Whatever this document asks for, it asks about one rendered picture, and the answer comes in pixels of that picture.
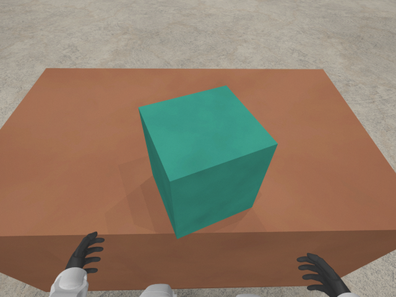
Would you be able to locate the robot left forearm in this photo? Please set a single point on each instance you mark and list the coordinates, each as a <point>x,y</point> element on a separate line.
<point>71,282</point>

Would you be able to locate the robot right hand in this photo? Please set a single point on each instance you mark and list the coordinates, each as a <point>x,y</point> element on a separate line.
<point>333,285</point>

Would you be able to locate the robot left thigh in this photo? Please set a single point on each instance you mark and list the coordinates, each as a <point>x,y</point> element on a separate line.
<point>158,290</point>

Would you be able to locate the robot left hand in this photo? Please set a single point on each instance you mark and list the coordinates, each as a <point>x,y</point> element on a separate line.
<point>78,257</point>

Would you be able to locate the pedestal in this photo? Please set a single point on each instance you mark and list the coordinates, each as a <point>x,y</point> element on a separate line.
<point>74,160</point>

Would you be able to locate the carton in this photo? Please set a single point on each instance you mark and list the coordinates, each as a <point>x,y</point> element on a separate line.
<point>208,155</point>

